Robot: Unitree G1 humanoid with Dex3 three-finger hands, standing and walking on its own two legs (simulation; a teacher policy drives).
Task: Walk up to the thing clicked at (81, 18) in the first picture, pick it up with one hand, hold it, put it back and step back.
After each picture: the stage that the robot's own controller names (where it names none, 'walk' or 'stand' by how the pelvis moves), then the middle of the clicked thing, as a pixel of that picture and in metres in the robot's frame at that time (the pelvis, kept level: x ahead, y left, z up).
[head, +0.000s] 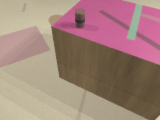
stand; (80, 18) +0.94 +0.04 -0.10
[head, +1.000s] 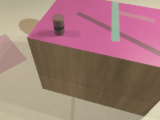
walk; (58, 25) +0.82 +0.15 -0.09
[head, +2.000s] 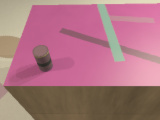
stand; (43, 59) +0.50 +0.20 -0.06
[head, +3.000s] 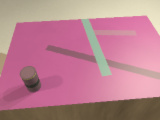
stand; (31, 79) +0.44 +0.24 -0.10
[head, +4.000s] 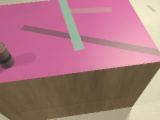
walk; (2, 56) +0.52 +0.38 -0.06
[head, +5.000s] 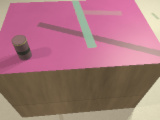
stand; (22, 48) +0.57 +0.33 -0.08
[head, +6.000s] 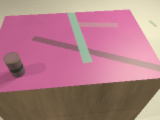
stand; (15, 65) +0.50 +0.34 -0.09
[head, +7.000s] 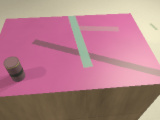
stand; (15, 69) +0.49 +0.33 -0.10
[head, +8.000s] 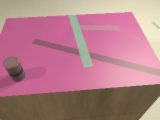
stand; (15, 69) +0.49 +0.34 -0.10
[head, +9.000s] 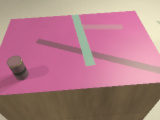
stand; (18, 68) +0.50 +0.34 -0.10
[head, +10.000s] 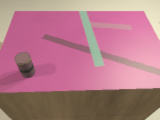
stand; (25, 65) +0.49 +0.27 -0.10
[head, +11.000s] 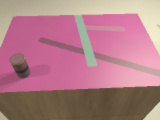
rise first; (20, 66) +0.51 +0.32 -0.10
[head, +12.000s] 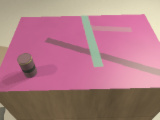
rise first; (27, 65) +0.51 +0.31 -0.10
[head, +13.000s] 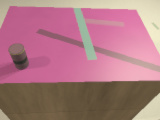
go down; (19, 57) +0.54 +0.29 -0.08
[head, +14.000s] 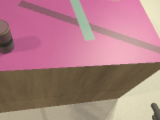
go down; (2, 37) +0.52 +0.27 -0.03
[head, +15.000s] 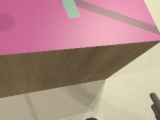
close in; out of the picture +0.53 +0.30 +0.01
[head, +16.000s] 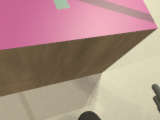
close; out of the picture +0.55 +0.31 +0.03
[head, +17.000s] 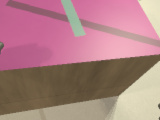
lift; out of the picture +0.46 +0.27 +0.06
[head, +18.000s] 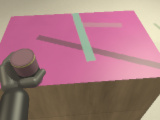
hold; (28, 69) +0.34 +0.18 +0.12
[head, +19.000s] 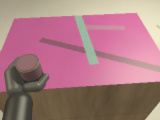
hold; (32, 73) +0.34 +0.17 +0.10
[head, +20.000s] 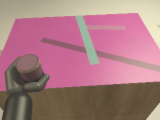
hold; (32, 73) +0.34 +0.17 +0.10
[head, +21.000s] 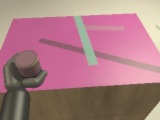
crouch; (31, 70) +0.35 +0.18 +0.10
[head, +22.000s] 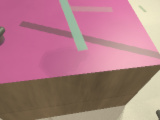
crouch; out of the picture +0.48 +0.27 +0.13
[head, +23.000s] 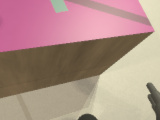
lower; out of the picture +0.53 +0.30 +0.03
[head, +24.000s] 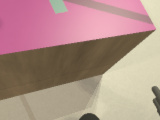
lower; out of the picture +0.53 +0.30 +0.03
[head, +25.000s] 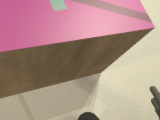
lower; out of the picture +0.53 +0.30 +0.03
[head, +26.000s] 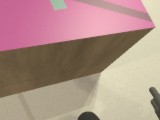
lower; out of the picture +0.53 +0.31 +0.03
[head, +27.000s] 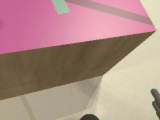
loosen; out of the picture +0.52 +0.30 +0.03
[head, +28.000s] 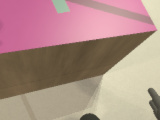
withdraw; out of the picture +0.52 +0.30 +0.03
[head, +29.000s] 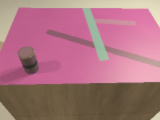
sink last; (29, 60) +0.49 +0.27 -0.04
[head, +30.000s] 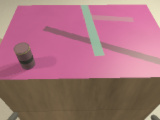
stand; (25, 56) +0.52 +0.29 -0.05
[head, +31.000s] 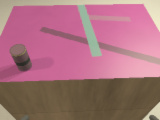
stand; (21, 58) +0.51 +0.30 -0.04
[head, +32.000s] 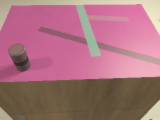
stand; (20, 58) +0.51 +0.29 -0.04
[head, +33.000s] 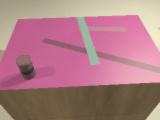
stand; (26, 67) +0.51 +0.30 -0.09
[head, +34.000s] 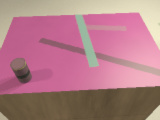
stand; (21, 71) +0.48 +0.30 -0.10
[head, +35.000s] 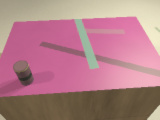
stand; (24, 73) +0.48 +0.30 -0.10
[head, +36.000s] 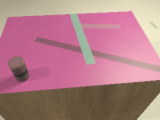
walk; (19, 69) +0.48 +0.32 -0.10
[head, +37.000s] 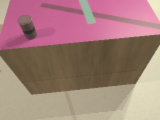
walk; (28, 27) +0.69 +0.33 -0.08
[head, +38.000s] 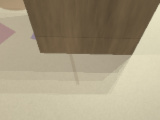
walk; out of the picture +1.08 +0.25 -0.07
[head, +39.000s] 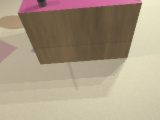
stand; out of the picture +1.13 +0.36 -0.08
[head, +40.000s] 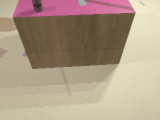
stand; (37, 3) +1.11 +0.35 -0.10
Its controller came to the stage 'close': yes
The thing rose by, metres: 0.21
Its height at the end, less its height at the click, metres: +0.00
